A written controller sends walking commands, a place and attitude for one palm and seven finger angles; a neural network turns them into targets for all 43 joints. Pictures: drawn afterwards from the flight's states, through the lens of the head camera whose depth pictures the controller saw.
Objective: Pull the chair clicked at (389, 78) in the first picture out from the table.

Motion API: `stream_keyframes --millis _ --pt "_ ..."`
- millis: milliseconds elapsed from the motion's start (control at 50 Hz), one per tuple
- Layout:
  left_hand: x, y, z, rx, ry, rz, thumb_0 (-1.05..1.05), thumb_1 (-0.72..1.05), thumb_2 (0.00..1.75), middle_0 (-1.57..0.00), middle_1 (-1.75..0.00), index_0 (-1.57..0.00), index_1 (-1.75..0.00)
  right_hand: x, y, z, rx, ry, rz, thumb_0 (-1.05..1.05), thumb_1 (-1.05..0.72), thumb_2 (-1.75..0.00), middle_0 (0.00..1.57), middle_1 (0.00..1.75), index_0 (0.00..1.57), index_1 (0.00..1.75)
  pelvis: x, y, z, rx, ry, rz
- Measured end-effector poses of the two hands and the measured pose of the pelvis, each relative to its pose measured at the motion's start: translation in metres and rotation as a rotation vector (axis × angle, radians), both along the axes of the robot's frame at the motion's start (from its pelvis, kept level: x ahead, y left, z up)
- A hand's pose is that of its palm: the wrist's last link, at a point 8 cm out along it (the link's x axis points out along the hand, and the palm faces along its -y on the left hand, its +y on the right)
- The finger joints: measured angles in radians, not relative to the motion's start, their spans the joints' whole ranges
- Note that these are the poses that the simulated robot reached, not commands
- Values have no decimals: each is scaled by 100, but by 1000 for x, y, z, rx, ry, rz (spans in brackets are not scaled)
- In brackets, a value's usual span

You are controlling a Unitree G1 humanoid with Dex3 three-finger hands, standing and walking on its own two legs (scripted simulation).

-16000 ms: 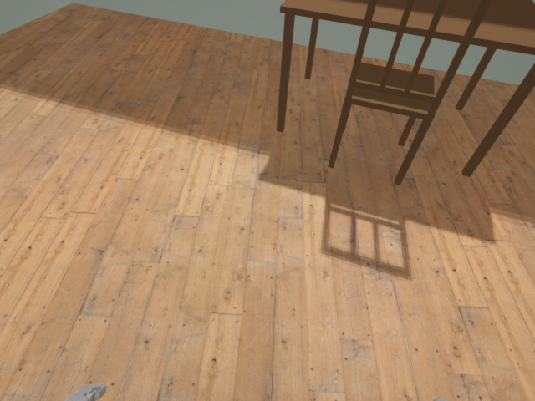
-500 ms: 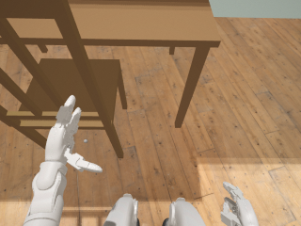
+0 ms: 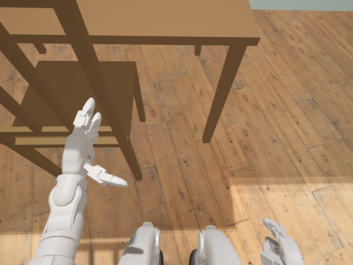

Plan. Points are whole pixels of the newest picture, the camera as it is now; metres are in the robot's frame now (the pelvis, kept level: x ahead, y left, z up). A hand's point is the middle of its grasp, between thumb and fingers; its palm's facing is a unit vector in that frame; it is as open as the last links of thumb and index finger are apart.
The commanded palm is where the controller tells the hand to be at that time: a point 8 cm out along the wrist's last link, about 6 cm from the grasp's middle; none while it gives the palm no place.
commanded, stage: aim the fingers beside a spindle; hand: left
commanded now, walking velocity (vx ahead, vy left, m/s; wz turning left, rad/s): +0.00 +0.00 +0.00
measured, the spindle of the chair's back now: out of the picture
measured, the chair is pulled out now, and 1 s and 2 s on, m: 0.00 0.00 0.00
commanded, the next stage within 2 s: none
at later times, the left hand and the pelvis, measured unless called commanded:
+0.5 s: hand (108, 154) +0.34 +0.16 +0.02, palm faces +0.02 -1.00 -0.03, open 16.9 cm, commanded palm +0.32 +0.22 +0.03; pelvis +0.00 +0.00 +0.00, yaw +0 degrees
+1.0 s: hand (99, 155) +0.33 +0.18 +0.03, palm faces +0.05 -1.00 -0.06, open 16.9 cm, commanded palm +0.31 +0.23 +0.03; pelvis +0.00 -0.01 +0.00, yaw +0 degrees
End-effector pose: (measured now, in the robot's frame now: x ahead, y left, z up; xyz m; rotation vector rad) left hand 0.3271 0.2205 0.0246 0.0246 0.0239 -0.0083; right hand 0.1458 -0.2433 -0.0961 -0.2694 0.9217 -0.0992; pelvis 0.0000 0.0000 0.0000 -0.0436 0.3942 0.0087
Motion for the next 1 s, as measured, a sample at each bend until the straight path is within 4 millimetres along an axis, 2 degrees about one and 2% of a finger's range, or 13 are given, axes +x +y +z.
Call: stream_keyframes --millis 200,420,620,760,860,1000 --pt "-11 10 0 16 23 48 -2 -50 30 -6 -8 -6 -8 0 8 1 23 21 1 1 -90 -90 20 30 21 30 3 2 4 1 -4 -2" --pt "-6 -6 0 -1 5 3 -2 -50 30 -6 -8 -6 -8 9 5 3 6 5 7 1 -90 -90 20 30 21 30 3 2 2 -1 -4 3" --pt "-15 6 4 28 3 54 -2 -50 30 -7 -8 -6 -8 10 5 4 19 6 10 1 -90 -90 20 30 20 30 3 -1 4 3 -12 2" --pt "-17 -6 4 10 1 5 -2 -50 30 -6 -8 -6 -8 10 3 3 17 5 12 1 -90 -90 20 30 21 30 3 -3 4 3 -13 6" --pt "-15 -2 -4 12 25 28 -2 -50 30 -7 -8 -6 -8 10 -1 3 9 -1 4 1 -90 -90 20 30 21 30 2 -6 2 5 -11 2" --pt "-17 11 13 35 -29 55 -2 -50 30 -7 -8 -6 -8 7 -2 3 15 2 -2 1 -90 -90 20 30 20 30 2 -7 4 5 -16 1"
